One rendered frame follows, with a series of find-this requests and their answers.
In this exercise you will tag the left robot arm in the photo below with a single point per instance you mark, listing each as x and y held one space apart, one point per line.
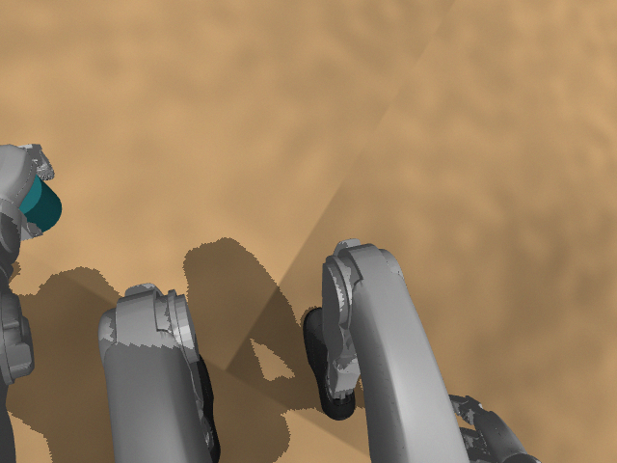
16 345

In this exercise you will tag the left robot hand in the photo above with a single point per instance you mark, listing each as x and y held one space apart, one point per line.
18 168

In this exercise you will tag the left robot foot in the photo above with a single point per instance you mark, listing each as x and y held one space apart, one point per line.
208 397

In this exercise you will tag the right robot foot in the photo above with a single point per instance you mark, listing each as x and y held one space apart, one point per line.
337 409

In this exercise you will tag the tin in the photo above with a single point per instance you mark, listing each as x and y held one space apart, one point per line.
41 206

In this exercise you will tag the right robot hand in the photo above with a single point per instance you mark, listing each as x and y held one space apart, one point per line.
493 441

